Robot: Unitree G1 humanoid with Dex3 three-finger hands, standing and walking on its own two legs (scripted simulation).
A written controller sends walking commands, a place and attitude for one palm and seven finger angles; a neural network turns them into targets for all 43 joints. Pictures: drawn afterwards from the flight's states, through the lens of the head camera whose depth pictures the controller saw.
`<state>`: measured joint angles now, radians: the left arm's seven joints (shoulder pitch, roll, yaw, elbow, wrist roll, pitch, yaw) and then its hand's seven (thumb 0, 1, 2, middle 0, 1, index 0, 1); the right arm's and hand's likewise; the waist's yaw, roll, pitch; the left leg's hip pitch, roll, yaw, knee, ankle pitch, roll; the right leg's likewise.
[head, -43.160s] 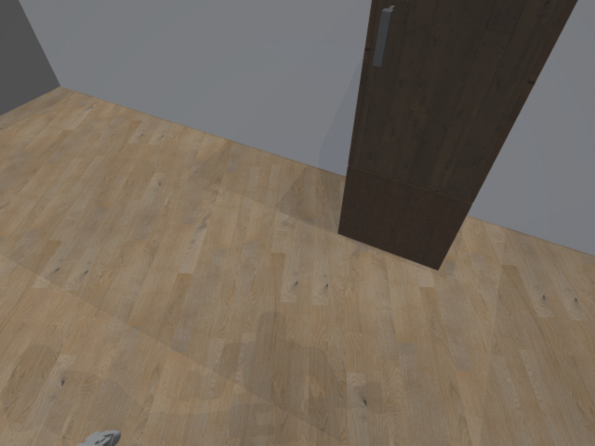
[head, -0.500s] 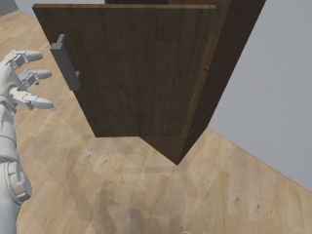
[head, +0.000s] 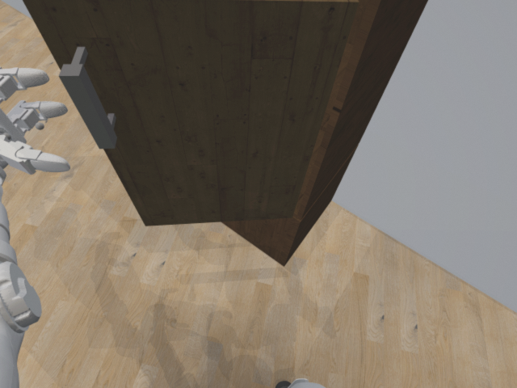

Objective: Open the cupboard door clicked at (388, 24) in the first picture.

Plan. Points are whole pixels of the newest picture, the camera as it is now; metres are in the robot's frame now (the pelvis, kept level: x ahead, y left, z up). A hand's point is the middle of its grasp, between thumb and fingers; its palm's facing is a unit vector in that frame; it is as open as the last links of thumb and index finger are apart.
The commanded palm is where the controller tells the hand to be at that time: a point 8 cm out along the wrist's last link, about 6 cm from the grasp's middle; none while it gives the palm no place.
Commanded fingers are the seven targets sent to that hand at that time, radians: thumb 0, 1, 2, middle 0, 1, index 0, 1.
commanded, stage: move the hooked fingers beside the handle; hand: left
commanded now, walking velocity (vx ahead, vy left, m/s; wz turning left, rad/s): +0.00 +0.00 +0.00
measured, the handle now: (95, 100) +0.51 +0.23 +0.13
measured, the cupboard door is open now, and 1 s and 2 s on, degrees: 42 42 42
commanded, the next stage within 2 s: slide the fingers in behind the handle in 0.52 s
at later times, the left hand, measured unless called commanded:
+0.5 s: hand (41, 129) +0.45 +0.28 +0.14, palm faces +0.04 -1.00 +0.02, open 14.0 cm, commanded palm +0.43 +0.33 +0.13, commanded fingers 0.00 -0.50 0.30 -0.30 -1.20 -0.30 -1.20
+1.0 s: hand (63, 126) +0.46 +0.26 +0.13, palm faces +0.02 -1.00 +0.03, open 14.0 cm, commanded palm +0.43 +0.30 +0.13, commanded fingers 0.00 -0.50 0.30 -0.30 -1.20 -0.30 -1.20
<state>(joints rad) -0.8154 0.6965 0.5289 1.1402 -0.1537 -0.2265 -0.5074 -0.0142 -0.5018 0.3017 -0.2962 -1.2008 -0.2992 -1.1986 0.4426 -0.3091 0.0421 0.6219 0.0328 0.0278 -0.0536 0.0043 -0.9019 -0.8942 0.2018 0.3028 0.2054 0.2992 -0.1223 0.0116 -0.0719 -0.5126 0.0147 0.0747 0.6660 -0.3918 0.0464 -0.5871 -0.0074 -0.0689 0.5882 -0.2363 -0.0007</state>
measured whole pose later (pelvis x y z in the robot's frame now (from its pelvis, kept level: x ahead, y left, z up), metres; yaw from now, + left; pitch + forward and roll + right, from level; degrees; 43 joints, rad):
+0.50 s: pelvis +0.00 +0.00 +0.00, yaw +1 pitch +13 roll -2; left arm -0.83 0.64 0.47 1.13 -0.17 -0.21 -0.48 -0.01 -0.50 0.30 -0.30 -1.20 -0.30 -1.20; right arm 0.38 -0.30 0.05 0.60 0.03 0.03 -0.05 0.00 -0.90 -0.89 0.20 0.30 0.21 0.30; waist -0.10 0.02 -0.08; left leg -0.51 0.01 0.06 0.69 -0.41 0.05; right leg -0.57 -0.02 -0.08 0.60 -0.25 0.01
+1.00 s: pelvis +0.00 +0.00 +0.00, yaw +0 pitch +13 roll -2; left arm -0.81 0.60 0.47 1.07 -0.18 -0.22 -0.45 -0.01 -0.50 0.30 -0.30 -1.20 -0.30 -1.20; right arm 0.41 -0.31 0.04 0.61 0.03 0.03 -0.05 0.00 -0.90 -0.89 0.20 0.30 0.21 0.30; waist -0.11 0.02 -0.07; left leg -0.51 0.02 0.06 0.68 -0.40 0.04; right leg -0.58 -0.01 -0.08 0.60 -0.25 0.00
